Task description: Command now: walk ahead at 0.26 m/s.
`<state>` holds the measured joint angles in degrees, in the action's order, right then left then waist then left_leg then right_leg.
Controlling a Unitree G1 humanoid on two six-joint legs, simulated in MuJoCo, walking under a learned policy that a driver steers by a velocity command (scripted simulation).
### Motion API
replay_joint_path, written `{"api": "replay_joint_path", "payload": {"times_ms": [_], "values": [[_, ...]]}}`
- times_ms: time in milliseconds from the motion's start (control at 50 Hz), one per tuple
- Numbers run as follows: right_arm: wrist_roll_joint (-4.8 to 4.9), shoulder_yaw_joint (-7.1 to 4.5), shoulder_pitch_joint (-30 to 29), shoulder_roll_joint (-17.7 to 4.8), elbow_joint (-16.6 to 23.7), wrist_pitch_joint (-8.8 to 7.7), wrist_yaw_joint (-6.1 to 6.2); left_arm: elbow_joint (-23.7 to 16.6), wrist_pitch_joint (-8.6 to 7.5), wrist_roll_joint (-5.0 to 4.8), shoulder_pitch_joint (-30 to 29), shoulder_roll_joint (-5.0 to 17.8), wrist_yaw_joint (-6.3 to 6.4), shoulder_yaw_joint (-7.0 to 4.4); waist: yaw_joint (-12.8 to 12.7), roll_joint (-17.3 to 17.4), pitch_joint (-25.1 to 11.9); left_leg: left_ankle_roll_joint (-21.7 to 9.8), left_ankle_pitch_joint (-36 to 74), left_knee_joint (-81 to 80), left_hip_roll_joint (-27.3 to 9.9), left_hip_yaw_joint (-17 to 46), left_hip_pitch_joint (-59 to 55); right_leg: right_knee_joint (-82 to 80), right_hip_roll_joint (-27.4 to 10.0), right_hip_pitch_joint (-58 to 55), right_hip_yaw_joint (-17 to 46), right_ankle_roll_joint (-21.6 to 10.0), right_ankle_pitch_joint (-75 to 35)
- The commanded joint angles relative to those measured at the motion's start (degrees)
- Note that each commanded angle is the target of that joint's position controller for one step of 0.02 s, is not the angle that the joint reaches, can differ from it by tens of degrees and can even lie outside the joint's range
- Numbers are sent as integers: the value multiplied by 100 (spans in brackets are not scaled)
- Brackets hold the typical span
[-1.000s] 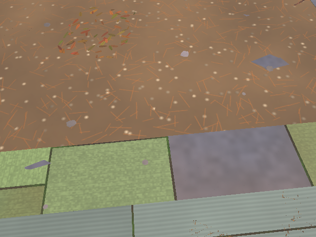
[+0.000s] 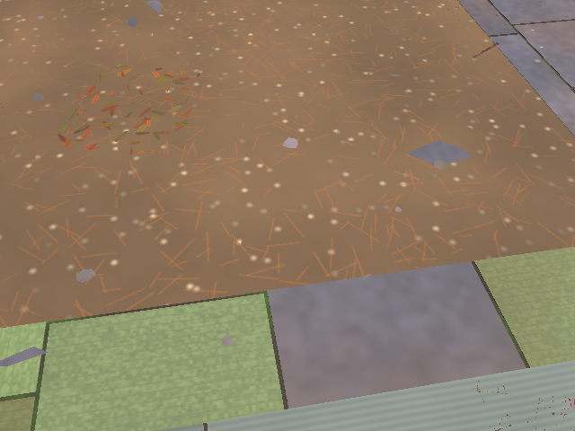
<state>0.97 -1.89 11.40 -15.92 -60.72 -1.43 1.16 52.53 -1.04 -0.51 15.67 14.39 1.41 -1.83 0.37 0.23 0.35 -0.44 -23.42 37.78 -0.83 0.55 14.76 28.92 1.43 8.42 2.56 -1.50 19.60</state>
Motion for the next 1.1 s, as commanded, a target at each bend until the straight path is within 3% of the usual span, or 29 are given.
{"api": "replay_joint_path", "payload": {"times_ms": [20,60,80,100,120,140,220,380,400,440,500,540,560,580,600,620,660,700,760,780,800,820,840,860,880,900,960,1020,1100], "values": [[92,-72,-360,-436,395,-329,-126,-289,-148,-77,-171,1047,29,-258,47,-1020,849,-357,-319,-70,-131,-69,772,-1822,-1625,487,2142,-1014,1816],[44,-140,544,-457,-46,-388,-171,-450,-129,-107,-621,905,12,-218,492,-630,554,-397,746,-1210,120,-233,-997,-1140,-962,1265,1187,-633,901],[-11,-212,1124,-676,-227,-386,-170,-536,-157,-40,-737,596,-6,-127,660,87,275,-483,598,-1643,-435,666,-1745,81,-490,1736,509,-348,263],[-14,-365,1802,-1330,-323,-396,-211,-770,-221,-5,-834,343,15,-70,783,1571,93,-1122,-116,-2539,-1574,2857,-2398,1814,229,2794,-288,67,691],[-99,-304,1706,-1236,-283,-468,-253,-762,-297,-144,-721,603,35,-143,658,1380,215,-1612,-463,-2841,-2159,3970,-2317,3108,159,3396,162,80,1511],[-68,-211,1281,-896,-117,-534,-245,-685,-370,-243,-550,707,-13,-170,423,822,559,-1558,-463,-2778,-2089,3544,-2208,3688,-162,3794,445,-34,1093],[-78,-37,1054,-385,66,-474,-255,-614,-467,-78,-714,660,-167,-235,259,515,502,-955,1471,-2863,-1299,1682,-2121,3520,-703,3813,0,-61,-583],[-119,39,1701,-444,134,-163,-22,-1067,-344,-52,-1848,166,-299,-12,455,415,788,-1011,3264,-3014,-1086,579,-1750,2327,-585,3902,-684,288,-1207],[-64,105,2245,-167,-6,-125,-23,-1212,-402,-32,-2298,190,-336,-7,676,226,810,-963,3726,-2829,-1011,655,-2428,2289,-512,4307,-867,217,-819],[-59,92,2944,-336,-242,23,22,-1579,-538,-61,-3099,-207,-440,158,928,373,800,-932,4527,-2435,-1319,963,-3483,1789,-364,4993,-1080,129,-133],[-159,111,2693,-436,-158,76,53,-1687,-611,-162,-2882,-120,-518,164,431,876,111,-839,7269,-1843,-1208,711,-3141,946,101,3176,-1247,27,8],[-144,142,2570,-434,-220,-7,-46,-1380,-670,-186,-1863,281,-436,-57,-111,936,-926,-405,8945,-447,-1003,856,-1482,63,201,-521,-764,-123,-1361],[-54,99,2146,-602,-132,-92,-88,-1009,-564,-190,-860,620,-388,-225,-557,842,-1542,-107,7882,449,-766,863,-17,-312,-173,-2816,-238,-176,-2661],[-89,136,1417,-473,152,-220,-134,-518,-351,-131,256,898,-273,-352,-1040,305,-1791,146,3168,2022,-357,823,1952,-517,-1082,-4772,513,-400,-3869],[65,77,1353,-394,276,-305,-142,-373,-129,-44,468,905,-103,-395,-933,-350,-1987,305,-1095,3106,-163,886,3162,79,-2321,-5285,1083,-790,-5565],[287,-130,846,-752,523,-301,-85,-537,-12,87,65,782,34,-393,-886,-120,-1541,261,-1460,3461,-367,968,3453,-149,-2449,-4342,998,-818,-4980],[419,-203,793,-299,708,-37,72,-790,-28,127,-1476,160,102,-241,-56,-342,-463,122,-1444,3004,-571,281,2941,-1008,-1827,-2162,142,-389,-3091],[77,-183,1868,263,610,277,144,-1144,-76,125,-3118,136,-6,-247,1016,-622,47,247,-756,2821,-247,-495,1150,-1323,-1282,320,-986,-95,-2598],[5,-318,3557,163,369,388,106,-1424,-118,-41,-4064,309,-264,-307,1942,-1313,-173,244,719,1059,-46,-854,-741,-294,-922,1352,-1523,-161,-2189],[-189,-430,4203,-51,163,402,51,-1413,-143,-138,-4159,310,-280,-314,2215,-896,-760,3,1683,1041,102,-915,-1804,704,-974,1390,-1443,-191,-2593],[-389,-483,4634,-56,22,377,-33,-1456,-136,-195,-4310,-58,-332,-187,2371,89,-731,-453,2221,484,-51,-320,-2474,2560,-740,2133,-1220,-20,-218],[-411,-386,3782,-39,276,246,-115,-1452,-37,-122,-4082,-503,-399,-34,1779,1316,11,-903,2708,-373,20,614,-1205,4786,12,2492,-955,46,2205],[-325,-276,1817,-643,1185,-36,-155,-1411,45,-161,-2593,-631,-312,-7,184,2089,132,-1652,3497,-1484,-730,3390,357,5850,443,2363,-26,63,2276],[-247,-461,635,-1456,1794,-219,-176,-1264,59,-312,-1353,-246,-235,-57,-551,2013,36,-2410,1603,-2656,-1679,5094,881,6041,446,2207,354,132,2067],[-159,-555,119,-1636,1992,-252,-114,-1259,20,-328,-1593,388,-135,-172,-525,1134,539,-2197,-748,-2837,-1762,5163,1367,5873,197,2399,427,125,1614],[-126,-487,96,-1269,1993,-230,-40,-1306,29,-188,-2079,726,-7,-277,-312,109,557,-1729,-1479,-2469,-1510,4708,1413,5567,-32,2433,496,97,1147],[-81,-398,405,-757,1959,-93,274,-1436,-3,18,-2580,320,102,-146,30,382,179,-1245,651,-1874,-844,2909,595,3108,-214,2255,372,206,937],[-62,-489,644,-770,2051,77,367,-1293,-110,-58,-2278,107,-18,-87,165,618,-729,-1186,3453,-1284,-647,2093,-234,1626,28,1418,52,324,186],[112,-491,166,-546,2406,318,304,-946,-79,-5,-1324,284,-123,-223,-168,420,-775,-643,2091,-770,-181,1930,231,-451,-64,210,-37,204,-1322]]}}
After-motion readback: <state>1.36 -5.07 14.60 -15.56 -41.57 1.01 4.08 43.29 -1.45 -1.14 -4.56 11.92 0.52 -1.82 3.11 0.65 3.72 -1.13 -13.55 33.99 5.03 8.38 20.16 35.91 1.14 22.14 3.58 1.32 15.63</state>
